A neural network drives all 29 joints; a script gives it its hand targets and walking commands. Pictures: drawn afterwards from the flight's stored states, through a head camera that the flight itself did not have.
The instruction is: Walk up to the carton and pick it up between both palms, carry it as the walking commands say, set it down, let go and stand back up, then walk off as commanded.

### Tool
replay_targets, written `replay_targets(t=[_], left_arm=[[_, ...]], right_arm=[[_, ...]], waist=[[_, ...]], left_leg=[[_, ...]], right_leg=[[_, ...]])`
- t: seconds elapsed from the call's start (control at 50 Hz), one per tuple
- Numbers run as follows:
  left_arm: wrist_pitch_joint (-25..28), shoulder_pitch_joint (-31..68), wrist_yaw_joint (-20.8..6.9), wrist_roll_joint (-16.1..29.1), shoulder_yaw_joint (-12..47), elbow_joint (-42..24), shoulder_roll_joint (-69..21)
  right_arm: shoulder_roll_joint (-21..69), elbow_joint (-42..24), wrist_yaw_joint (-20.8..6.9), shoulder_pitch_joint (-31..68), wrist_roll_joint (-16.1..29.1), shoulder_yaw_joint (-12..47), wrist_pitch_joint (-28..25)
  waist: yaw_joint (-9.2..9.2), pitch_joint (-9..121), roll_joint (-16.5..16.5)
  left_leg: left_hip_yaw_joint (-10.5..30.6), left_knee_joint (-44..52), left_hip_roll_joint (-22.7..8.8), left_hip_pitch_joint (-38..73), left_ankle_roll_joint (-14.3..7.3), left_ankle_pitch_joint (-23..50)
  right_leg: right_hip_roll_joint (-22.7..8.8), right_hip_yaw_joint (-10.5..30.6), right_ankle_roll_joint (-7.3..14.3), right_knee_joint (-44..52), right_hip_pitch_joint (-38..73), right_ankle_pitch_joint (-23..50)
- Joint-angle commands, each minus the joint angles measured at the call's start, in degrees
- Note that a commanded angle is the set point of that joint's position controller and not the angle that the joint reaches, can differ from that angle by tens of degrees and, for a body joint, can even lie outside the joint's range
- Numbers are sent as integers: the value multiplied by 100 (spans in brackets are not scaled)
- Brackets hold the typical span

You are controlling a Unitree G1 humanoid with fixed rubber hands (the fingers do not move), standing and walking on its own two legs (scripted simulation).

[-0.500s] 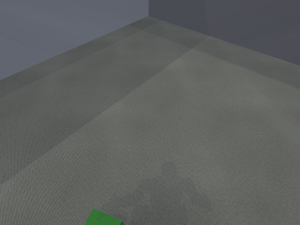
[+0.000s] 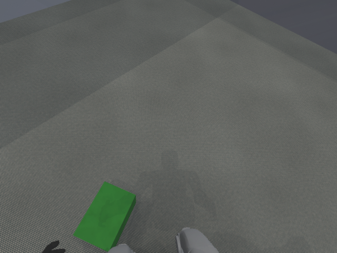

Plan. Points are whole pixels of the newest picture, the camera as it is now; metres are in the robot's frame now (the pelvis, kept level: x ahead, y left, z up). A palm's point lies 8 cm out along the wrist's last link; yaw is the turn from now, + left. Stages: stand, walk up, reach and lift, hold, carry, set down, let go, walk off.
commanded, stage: walk off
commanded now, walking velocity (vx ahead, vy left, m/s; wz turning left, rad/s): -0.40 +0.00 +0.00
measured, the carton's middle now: (108, 216) +0.32 +0.22 -0.69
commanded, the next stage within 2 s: none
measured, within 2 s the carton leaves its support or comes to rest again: neither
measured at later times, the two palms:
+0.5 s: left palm out of the picture -0.13 +0.26 -0.10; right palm out of the picture -0.15 -0.29 -0.13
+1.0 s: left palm out of the picture -0.35 +0.31 -0.13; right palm out of the picture -0.30 -0.24 -0.09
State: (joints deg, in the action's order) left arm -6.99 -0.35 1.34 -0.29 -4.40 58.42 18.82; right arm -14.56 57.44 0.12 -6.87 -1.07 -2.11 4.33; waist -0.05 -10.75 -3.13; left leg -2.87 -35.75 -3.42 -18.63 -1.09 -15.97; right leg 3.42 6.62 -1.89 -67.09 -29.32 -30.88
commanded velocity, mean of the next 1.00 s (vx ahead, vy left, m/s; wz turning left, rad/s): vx -0.40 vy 0.00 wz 0.00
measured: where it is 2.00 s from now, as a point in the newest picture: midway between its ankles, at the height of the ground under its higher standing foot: outside the picture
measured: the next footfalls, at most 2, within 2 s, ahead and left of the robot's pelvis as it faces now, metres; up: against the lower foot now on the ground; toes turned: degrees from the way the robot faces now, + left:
right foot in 0.32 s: -0.15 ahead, -0.15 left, +0.00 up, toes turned -3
left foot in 0.70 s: -0.29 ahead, +0.13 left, +0.00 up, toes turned +1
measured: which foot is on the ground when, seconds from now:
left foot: down 0.00-0.32, up 0.34-0.68, down 0.70-1.00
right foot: up 0.00-0.30, down 0.32-0.70, up 0.72-1.00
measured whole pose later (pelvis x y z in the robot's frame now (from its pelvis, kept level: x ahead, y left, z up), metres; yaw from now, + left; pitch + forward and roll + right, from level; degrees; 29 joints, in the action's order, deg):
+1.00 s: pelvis -0.40 +0.03 +0.02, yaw -2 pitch -1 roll -3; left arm -6.5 -7.8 1.2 0.3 -6.5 58.4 16.3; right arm -13.3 53.7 1.7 -3.7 -0.7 -3.4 3.6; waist -0.8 -8.1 -0.3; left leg -0.9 -24.7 -3.4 -16.5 -0.6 -6.9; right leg 4.2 4.1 -4.3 -57.4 -16.3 -30.0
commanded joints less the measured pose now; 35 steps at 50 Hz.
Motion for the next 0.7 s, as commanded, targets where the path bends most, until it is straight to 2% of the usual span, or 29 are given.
replay_targets(t=[0.0,0.02,0.04,0.12,0.14,0.18,0.2,0.22,0.24,0.26,0.28,0.3,0.32,0.34,0.36,0.38,0.4,0.44,0.46,0.48,0.52,0.54,0.56,0.58,0.6,0.62,0.64,0.66,0.68], left_arm=[[110,-657,-12,-45,-238,-9,699],[111,-425,-58,-58,-230,-75,572],[111,-407,-78,-33,-223,-110,521],[90,-341,-49,73,-141,-206,199],[64,-571,-17,93,-135,-198,210],[64,-732,3,137,-130,-148,151],[65,-1035,31,146,-127,-66,124],[99,-1176,3,149,-131,-2,160],[125,-1487,-33,156,-112,81,81],[147,-1761,-8,129,-146,182,108],[182,-1804,0,38,-148,169,179],[222,-1664,-5,-83,-192,-42,502],[225,-764,11,-218,-339,-446,1328],[213,-696,27,-232,-392,-578,1340],[221,325,71,-210,-296,-733,1065],[209,821,102,-190,-236,-908,724],[203,1007,120,-160,-193,-969,507],[220,332,97,-57,-217,-913,446],[246,98,107,-47,-243,-819,497],[250,-324,127,-46,-241,-734,457],[274,-718,149,-62,-227,-542,532],[289,-901,158,-99,-271,-496,627],[273,-875,147,-112,-259,-434,677],[265,-774,110,-137,-275,-435,722],[228,-858,68,-106,-276,-383,710],[236,-1015,47,-91,-297,-302,789],[236,-960,47,-62,-321,-272,830],[242,-1033,40,-9,-320,-270,895],[259,-1206,0,-10,-298,-260,584]], right_arm=[[-1073,-696,131,814,46,-253,-15],[-1042,-684,158,695,48,-252,3],[-1008,-588,154,341,42,-255,0],[-1140,-420,180,-4,17,-306,-27],[-1043,-420,172,44,3,-289,-6],[-1148,-331,166,-91,-17,-344,25],[-1223,-237,167,-143,-33,-363,41],[-1161,-157,167,-193,-20,-365,86],[-1196,-151,151,-135,-22,-402,139],[-1120,-119,171,-95,40,-409,166],[-1137,-192,151,26,82,-404,167],[-939,-291,84,-139,117,-392,157],[-757,-445,135,523,31,-425,152],[-761,-598,109,962,-38,-403,256],[-742,-572,11,693,79,-437,247],[-801,-433,-34,267,112,-475,206],[-848,-230,-46,-284,90,-526,168],[-864,-214,-54,-223,-12,-538,82],[-846,-271,-25,-108,-27,-545,53],[-655,-394,-21,109,12,-485,48],[-672,-506,37,151,60,-485,85],[-544,-488,87,44,116,-454,100],[-466,-478,127,-97,183,-422,98],[-609,-440,133,-304,210,-447,99],[-561,-351,126,-365,234,-452,98],[-547,-256,129,-494,223,-484,102],[-542,-145,121,-873,211,-493,52],[-555,-40,158,-1083,163,-505,-7],[-929,-38,193,-1099,79,-562,-68]], waist=[[-284,1343,1308],[-97,1431,1266],[-28,1419,1106],[229,1494,1311],[184,1516,1601],[231,1716,1664],[179,1777,1510],[216,1696,1645],[92,1704,1637],[69,1610,1441],[-53,1409,1081],[-8,1271,-238],[-282,592,-1621],[-508,615,-1086],[176,630,-562],[478,481,-402],[619,719,-561],[135,908,-427],[45,949,-421],[-232,887,-681],[-338,899,-737],[-393,1030,-775],[-340,1137,-767],[-238,1145,-1173],[-353,1240,-1208],[-356,1356,-1005],[-164,1525,-722],[-73,1340,-628],[-170,1228,544]], left_leg=[[947,1393,-1176,501,-709,3295],[981,1517,-1137,795,-635,2853],[1050,1467,-1237,1095,-660,3116],[1509,1706,-1395,1777,-662,2758],[1495,1768,-1390,1832,-667,2539],[1556,1983,-1415,1901,-636,2339],[1695,2085,-1507,1835,-666,2089],[1591,2162,-1465,1631,-629,2113],[1572,2269,-1479,1330,-550,1759],[1494,2327,-1358,1015,-403,959],[1163,2042,-1041,399,-105,153],[519,919,-416,-340,267,-839],[108,-1677,853,-1078,525,-1835],[1268,-2983,657,-477,414,-1964],[1449,-3753,808,-395,315,-1445],[1305,-4332,881,-327,281,-988],[1076,-4564,881,-545,348,-679],[817,-4496,846,-954,585,-757],[845,-4152,737,-1026,652,-806],[769,-3541,643,-1371,704,-1003],[732,-2553,526,-1094,724,-1331],[679,-1943,411,-877,673,-1628],[548,-1307,415,-639,612,-1701],[581,-577,178,-340,470,-1641],[355,0,285,-127,438,-1592],[219,392,342,171,416,-1218],[230,1274,297,613,334,-580],[202,2143,249,1207,322,480],[1031,2525,-489,1816,263,769]], right_leg=[[55,33,-182,-1495,280,350],[42,-58,-249,-1141,231,417],[37,-41,-276,-930,191,340],[-63,-224,-304,741,491,-86],[-69,-295,-286,1217,612,-220],[-225,-509,-163,2215,1087,-84],[-268,-568,-91,2661,1362,21],[-288,-667,6,2999,1600,185],[-423,-645,142,3398,1900,370],[-332,-883,221,4171,2120,710],[-490,-709,311,4961,2413,1423],[-1543,668,539,5858,2388,520],[-2839,1525,1206,6035,731,973],[-2943,1206,1446,5946,-606,1242],[-2316,467,1083,5635,-459,1510],[-1950,-9,806,5507,-577,1796],[-1706,-274,756,5297,101,2179],[-1653,-253,956,4825,1338,3238],[-1829,-152,1077,4607,1814,3793],[-1922,165,1183,4599,2440,3976],[-2089,321,1185,4531,2819,4439],[-2243,675,1208,4540,2992,4609],[-2122,582,1179,4456,3084,4751],[-2223,617,1080,4434,3120,5222],[-2141,621,1106,4396,3206,5367],[-2120,628,1040,4423,3100,5388],[-1998,479,925,4237,2890,5045],[-1798,183,598,4179,2147,4363],[-1246,-240,239,3512,1242,2906]])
